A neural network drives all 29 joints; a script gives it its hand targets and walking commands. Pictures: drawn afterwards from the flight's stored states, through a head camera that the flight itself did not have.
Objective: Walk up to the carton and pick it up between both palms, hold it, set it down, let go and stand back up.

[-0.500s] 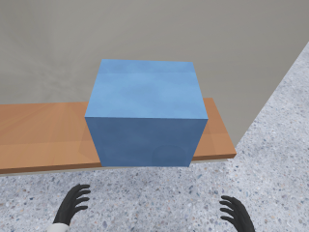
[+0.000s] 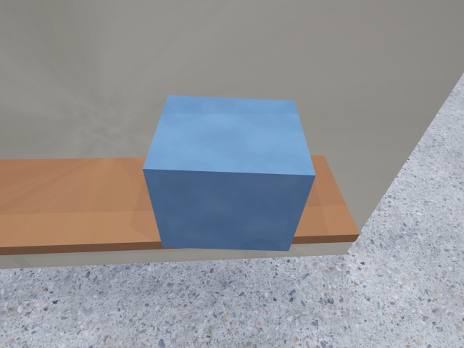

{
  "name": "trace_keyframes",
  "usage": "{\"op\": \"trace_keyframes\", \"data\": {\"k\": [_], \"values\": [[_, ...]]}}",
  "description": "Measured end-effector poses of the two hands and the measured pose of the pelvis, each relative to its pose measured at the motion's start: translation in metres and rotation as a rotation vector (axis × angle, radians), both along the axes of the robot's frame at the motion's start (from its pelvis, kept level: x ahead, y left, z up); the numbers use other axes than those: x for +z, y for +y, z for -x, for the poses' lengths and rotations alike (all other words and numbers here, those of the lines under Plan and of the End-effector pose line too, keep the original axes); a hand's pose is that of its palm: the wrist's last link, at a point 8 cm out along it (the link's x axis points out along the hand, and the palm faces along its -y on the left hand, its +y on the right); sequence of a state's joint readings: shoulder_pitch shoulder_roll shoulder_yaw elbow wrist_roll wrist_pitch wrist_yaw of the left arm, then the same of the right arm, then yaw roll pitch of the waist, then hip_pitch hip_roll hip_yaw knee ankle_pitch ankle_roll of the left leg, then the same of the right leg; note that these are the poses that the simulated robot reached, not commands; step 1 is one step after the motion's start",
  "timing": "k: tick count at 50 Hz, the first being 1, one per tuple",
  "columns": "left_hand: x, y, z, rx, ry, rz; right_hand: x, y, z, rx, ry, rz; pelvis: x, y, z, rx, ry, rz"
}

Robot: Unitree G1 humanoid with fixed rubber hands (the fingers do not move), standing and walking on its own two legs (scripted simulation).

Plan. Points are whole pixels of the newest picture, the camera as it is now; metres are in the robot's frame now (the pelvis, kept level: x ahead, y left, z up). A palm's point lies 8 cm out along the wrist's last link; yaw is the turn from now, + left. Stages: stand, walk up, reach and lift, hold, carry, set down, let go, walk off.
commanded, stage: stand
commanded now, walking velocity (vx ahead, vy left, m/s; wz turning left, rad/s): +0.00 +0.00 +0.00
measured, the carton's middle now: (228, 173) +0.50 +0.03 +0.02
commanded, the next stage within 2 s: none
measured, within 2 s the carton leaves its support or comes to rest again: neither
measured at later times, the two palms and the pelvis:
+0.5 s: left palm out of the picture -0.06 +0.27 -0.13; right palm out of the picture -0.03 -0.23 -0.13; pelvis -0.04 +0.02 +0.01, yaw +2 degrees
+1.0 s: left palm out of the picture -0.06 +0.23 -0.14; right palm out of the picture -0.04 -0.22 -0.14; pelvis -0.03 +0.01 +0.01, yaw +2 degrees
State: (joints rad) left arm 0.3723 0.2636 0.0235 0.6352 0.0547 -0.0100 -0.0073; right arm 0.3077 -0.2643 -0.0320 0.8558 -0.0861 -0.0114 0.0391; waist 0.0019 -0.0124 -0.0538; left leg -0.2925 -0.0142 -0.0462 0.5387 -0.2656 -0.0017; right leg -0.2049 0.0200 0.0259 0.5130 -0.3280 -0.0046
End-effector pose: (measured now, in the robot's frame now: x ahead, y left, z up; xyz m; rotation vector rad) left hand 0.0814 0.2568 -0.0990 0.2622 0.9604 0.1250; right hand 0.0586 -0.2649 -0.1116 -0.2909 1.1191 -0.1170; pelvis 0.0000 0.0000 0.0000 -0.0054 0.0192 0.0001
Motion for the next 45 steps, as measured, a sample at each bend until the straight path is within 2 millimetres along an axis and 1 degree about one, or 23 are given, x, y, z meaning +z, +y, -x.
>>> {"op": "trace_keyframes", "data": {"k": [4, 8, 11, 18, 23, 28, 32, 36, 40, 42, 45], "values": [[-0.010, 0.005, 0.035, 0.028, 0.096, 0.008, -0.003, 0.002, 0.033, -0.030, 0.081, -0.006, 0.002, 0.003, 0.006, 0.007, -0.011, 0.001], [-0.015, 0.008, 0.056, 0.054, 0.149, 0.017, -0.005, 0.008, 0.055, -0.054, 0.123, -0.011, 0.004, 0.007, 0.012, 0.012, -0.023, 0.002], [-0.017, 0.012, 0.066, 0.064, 0.163, 0.016, -0.006, 0.012, 0.063, -0.066, 0.130, -0.013, 0.004, 0.010, 0.015, 0.014, -0.035, 0.005], [-0.021, 0.021, 0.089, 0.104, 0.200, 0.011, -0.010, 0.024, 0.072, -0.089, 0.127, -0.029, 0.006, 0.017, 0.026, 0.024, -0.055, 0.004], [-0.026, 0.020, 0.121, 0.133, 0.286, 0.022, -0.013, 0.035, 0.081, -0.089, 0.155, -0.047, 0.006, 0.020, 0.033, 0.031, -0.048, 0.001], [-0.030, 0.009, 0.158, 0.160, 0.382, 0.043, -0.017, 0.039, 0.094, -0.100, 0.204, -0.057, 0.007, 0.021, 0.038, 0.035, -0.040, 0.000], [-0.031, 0.001, 0.178, 0.180, 0.445, 0.052, -0.020, 0.039, 0.107, -0.113, 0.246, -0.062, 0.006, 0.019, 0.040, 0.038, -0.036, -0.001], [-0.031, -0.008, 0.188, 0.188, 0.481, 0.062, -0.023, 0.040, 0.113, -0.122, 0.274, -0.070, 0.006, 0.017, 0.040, 0.040, -0.031, -0.001], [-0.032, -0.020, 0.189, 0.187, 0.499, 0.072, -0.027, 0.040, 0.114, -0.126, 0.284, -0.082, 0.005, 0.014, 0.038, 0.038, -0.029, -0.003], [-0.034, -0.024, 0.185, 0.182, 0.502, 0.077, -0.027, 0.042, 0.112, -0.130, 0.279, -0.088, 0.005, 0.012, 0.037, 0.039, -0.032, -0.002], [-0.037, -0.026, 0.172, 0.173, 0.485, 0.081, -0.027, 0.045, 0.108, -0.126, 0.277, -0.096, 0.005, 0.009, 0.035, 0.039, -0.032, 0.000]]}}
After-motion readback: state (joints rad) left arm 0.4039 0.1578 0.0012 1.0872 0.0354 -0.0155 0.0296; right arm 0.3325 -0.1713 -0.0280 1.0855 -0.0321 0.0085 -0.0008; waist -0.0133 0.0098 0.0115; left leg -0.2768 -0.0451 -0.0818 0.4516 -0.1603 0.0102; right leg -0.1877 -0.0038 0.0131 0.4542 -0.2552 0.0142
